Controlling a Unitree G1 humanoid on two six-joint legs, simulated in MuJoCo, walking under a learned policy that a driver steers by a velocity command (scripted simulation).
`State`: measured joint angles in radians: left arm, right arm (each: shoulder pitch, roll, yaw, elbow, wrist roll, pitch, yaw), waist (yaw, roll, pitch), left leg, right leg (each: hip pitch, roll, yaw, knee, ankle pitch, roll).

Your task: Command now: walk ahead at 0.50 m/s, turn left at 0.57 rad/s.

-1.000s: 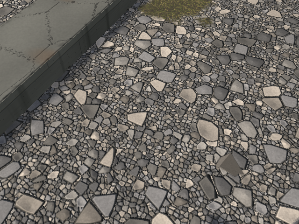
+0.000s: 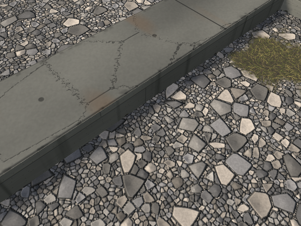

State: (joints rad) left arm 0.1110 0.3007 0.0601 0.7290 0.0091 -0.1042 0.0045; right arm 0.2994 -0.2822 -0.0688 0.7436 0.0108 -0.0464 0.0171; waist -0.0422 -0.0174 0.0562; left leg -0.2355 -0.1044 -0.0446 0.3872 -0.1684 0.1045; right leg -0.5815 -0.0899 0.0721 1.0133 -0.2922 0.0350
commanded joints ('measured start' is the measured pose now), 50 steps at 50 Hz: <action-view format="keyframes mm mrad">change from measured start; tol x32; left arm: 1 -25 58 11 -62 8 4 1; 50 77 108 0 -29 10 87 36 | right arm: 1 -32 -181 -47 -80 5 -17 -24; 50 -157 -215 -53 -215 -9 44 -44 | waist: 1 27 53 -63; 12 71 149 -109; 14 92 -224 -372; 32 113 -46 0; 40 -44 137 -527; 50 72 101 -229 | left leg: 1 6 231 -227 -169 238 169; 11 93 245 -366 18 71 68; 16 -572 105 -136 920 -325 -91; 37 71 45 112 94 195 25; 39 582 498 -631 114 788 334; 50 -60 244 -271 -34 378 149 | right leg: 1 -6 14 -15 -189 168 35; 12 347 79 -3 -586 239 -55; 15 933 -342 755 -712 -274 -305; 20 510 -161 208 -797 114 -196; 36 601 -142 -241 -486 946 -116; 37 519 -101 -260 -287 854 -79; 39 -59 156 -126 359 -453 35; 50 87 73 10 -53 -28 69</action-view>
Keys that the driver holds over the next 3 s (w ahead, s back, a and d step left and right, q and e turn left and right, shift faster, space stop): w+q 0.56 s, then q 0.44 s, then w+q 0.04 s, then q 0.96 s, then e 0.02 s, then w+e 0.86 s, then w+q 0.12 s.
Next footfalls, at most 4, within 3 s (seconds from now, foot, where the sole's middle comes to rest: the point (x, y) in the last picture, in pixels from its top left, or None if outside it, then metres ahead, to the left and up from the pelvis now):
0.26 right None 0.34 -0.15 -0.78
0.76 left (106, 213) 0.51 0.18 -0.78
1.20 right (142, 179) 0.67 0.02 -0.78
1.60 left None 0.45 0.20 -0.78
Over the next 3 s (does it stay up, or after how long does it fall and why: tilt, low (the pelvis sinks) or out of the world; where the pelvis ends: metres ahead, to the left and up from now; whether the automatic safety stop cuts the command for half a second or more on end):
stays up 0.68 0.33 0.00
